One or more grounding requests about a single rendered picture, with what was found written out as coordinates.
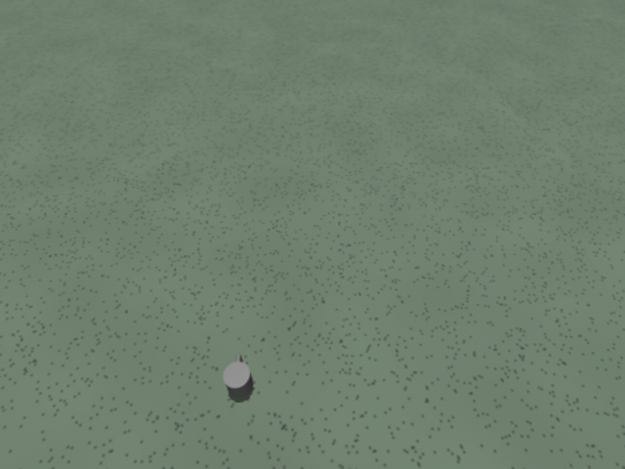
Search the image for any mug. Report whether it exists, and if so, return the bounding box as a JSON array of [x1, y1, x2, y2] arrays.
[[223, 354, 253, 398]]

